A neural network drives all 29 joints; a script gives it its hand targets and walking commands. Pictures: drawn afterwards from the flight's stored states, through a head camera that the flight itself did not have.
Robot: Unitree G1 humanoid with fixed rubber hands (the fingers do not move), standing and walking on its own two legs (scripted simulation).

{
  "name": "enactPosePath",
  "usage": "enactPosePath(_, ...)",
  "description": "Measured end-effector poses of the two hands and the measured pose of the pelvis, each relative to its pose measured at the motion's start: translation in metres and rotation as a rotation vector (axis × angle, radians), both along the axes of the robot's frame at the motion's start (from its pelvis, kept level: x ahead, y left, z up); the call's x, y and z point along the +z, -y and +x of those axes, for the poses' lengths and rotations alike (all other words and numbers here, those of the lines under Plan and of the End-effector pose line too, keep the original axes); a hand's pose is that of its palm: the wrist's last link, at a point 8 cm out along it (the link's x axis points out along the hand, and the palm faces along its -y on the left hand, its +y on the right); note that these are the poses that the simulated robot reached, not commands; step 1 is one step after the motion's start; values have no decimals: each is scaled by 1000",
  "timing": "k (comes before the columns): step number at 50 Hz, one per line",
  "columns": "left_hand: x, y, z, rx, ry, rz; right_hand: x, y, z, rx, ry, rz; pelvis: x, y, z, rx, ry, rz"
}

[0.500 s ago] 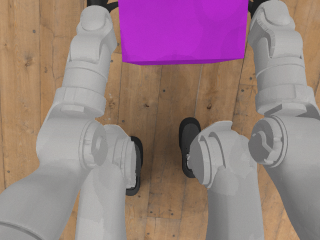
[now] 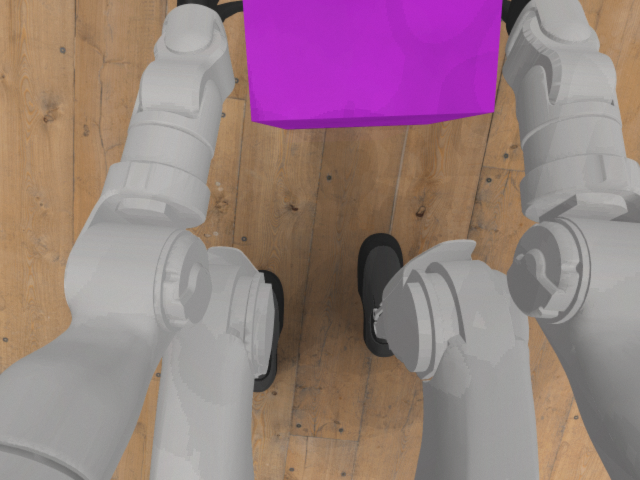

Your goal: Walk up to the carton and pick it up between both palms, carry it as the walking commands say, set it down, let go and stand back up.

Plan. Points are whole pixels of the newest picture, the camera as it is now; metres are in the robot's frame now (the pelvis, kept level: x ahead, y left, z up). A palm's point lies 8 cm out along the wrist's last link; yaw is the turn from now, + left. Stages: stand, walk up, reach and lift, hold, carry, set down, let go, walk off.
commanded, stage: set down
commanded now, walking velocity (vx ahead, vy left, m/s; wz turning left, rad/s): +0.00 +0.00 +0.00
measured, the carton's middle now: (361, 30) +0.54 -0.07 -0.23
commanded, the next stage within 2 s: none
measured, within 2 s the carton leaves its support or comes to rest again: rests again in 0.44 s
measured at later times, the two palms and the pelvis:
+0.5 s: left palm (209, 9) +0.55 +0.08 -0.17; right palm (531, 5) +0.53 -0.23 -0.15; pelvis +0.00 +0.00 -0.01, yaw +0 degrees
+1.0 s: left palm (210, 7) +0.55 +0.08 -0.17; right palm (533, 6) +0.53 -0.23 -0.16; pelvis +0.01 +0.00 -0.01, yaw +0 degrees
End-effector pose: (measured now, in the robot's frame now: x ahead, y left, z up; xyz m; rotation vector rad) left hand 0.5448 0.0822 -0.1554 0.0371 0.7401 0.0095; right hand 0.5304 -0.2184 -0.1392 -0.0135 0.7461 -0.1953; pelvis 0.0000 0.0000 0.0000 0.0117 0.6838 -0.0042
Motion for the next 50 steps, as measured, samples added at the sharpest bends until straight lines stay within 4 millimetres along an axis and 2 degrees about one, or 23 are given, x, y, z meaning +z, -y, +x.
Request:
enactPosePath(8, -8, 0, 1, -8, -3, -18, -7, 1, 3, -3, -9, 3, -3, 1, 1, 5, 2, -4)
enactPosePath(50, -14, 5, 7, -64, 11, -41, -20, 12, 3, -8, -12, 25, -10, 4, 6, 1, 29, -2)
